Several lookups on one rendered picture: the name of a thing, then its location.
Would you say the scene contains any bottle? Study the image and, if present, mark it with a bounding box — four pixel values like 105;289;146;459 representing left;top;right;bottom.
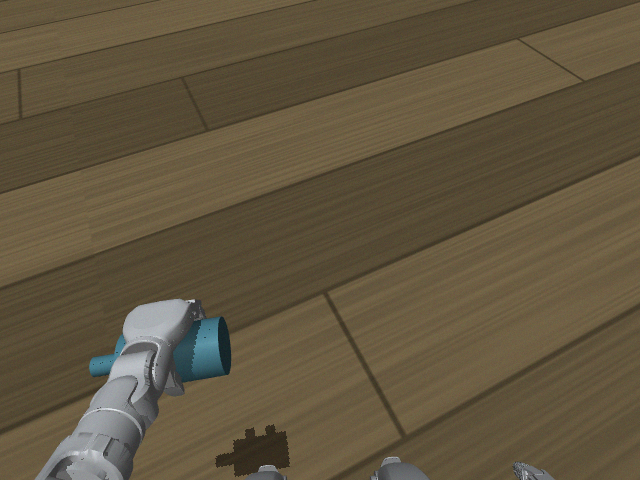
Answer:
89;316;231;383

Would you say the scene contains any left robot hand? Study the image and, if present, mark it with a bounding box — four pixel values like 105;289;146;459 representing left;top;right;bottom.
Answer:
123;299;207;396

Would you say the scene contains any left robot arm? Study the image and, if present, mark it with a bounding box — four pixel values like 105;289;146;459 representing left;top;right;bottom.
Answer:
34;336;173;480

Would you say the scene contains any right robot hand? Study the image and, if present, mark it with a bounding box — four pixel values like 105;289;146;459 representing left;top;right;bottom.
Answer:
513;462;555;480

